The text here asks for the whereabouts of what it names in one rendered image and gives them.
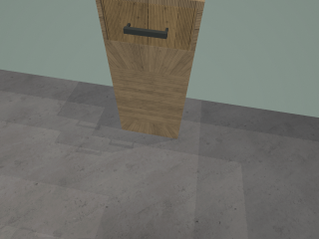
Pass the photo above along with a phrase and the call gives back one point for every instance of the cabinet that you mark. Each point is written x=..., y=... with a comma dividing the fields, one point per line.
x=150, y=82

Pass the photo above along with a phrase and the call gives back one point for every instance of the drawer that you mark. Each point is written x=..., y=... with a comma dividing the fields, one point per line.
x=178, y=20

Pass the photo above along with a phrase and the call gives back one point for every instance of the handle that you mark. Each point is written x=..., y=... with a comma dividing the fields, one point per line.
x=145, y=32

